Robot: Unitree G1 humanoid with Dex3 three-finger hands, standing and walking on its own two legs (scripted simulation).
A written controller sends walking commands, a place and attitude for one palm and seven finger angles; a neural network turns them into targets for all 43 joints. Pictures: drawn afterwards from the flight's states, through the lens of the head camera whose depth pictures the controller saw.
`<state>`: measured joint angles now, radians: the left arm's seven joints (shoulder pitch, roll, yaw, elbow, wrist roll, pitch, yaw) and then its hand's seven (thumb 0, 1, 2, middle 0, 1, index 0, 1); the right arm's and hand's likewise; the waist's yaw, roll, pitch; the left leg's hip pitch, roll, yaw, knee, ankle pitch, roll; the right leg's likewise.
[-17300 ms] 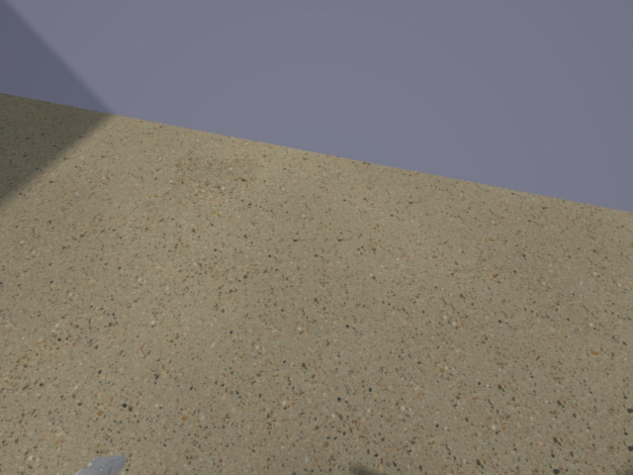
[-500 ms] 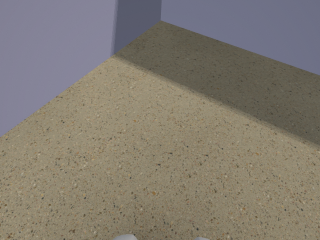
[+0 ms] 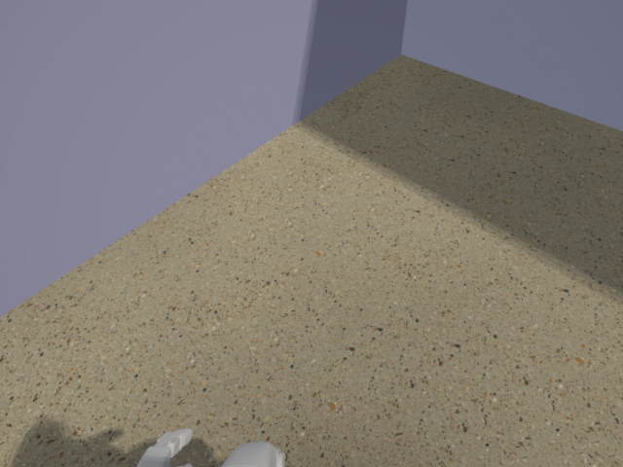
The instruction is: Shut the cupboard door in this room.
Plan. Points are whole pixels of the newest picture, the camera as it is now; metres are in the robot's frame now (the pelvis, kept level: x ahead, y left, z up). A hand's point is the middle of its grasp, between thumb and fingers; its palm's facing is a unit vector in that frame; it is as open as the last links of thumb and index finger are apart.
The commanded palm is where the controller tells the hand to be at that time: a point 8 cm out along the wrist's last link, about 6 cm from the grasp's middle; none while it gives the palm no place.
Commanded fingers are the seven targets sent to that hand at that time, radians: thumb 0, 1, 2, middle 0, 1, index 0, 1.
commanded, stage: walk to a spot facing it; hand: left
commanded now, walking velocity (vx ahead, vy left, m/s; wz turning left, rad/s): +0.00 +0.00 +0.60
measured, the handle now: out of the picture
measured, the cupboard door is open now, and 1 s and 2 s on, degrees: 84 84 84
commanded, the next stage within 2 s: none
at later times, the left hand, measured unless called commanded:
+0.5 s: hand out of the picture -0.03 +0.28 -0.17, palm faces +0.36 -0.90 -0.26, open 7.4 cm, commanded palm none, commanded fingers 0.00 0.90 0.90 -0.20 -0.30 -0.20 -0.30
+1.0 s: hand out of the picture -0.05 +0.19 -0.14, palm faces +0.56 -0.79 -0.27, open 7.4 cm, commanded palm none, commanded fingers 0.00 0.90 0.90 -0.20 -0.30 -0.20 -0.30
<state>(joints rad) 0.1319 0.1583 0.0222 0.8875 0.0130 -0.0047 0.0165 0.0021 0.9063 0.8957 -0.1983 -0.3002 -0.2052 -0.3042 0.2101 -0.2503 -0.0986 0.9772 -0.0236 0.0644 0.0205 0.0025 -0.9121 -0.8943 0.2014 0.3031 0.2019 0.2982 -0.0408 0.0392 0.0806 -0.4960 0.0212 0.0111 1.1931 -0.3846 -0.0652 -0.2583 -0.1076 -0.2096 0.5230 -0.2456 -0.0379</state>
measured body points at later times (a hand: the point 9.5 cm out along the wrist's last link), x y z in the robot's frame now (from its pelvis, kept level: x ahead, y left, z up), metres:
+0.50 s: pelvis -0.01 +0.04 +0.00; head +0.02 +0.08 +0.45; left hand -0.05 +0.32 -0.15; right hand +0.17 -0.16 -0.13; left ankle -0.03 +0.14 -0.74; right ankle +0.02 -0.11 -0.66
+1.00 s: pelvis -0.02 -0.02 +0.00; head +0.03 -0.03 +0.45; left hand -0.08 +0.23 -0.12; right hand +0.18 -0.22 -0.16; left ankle -0.13 +0.09 -0.64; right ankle +0.05 -0.10 -0.74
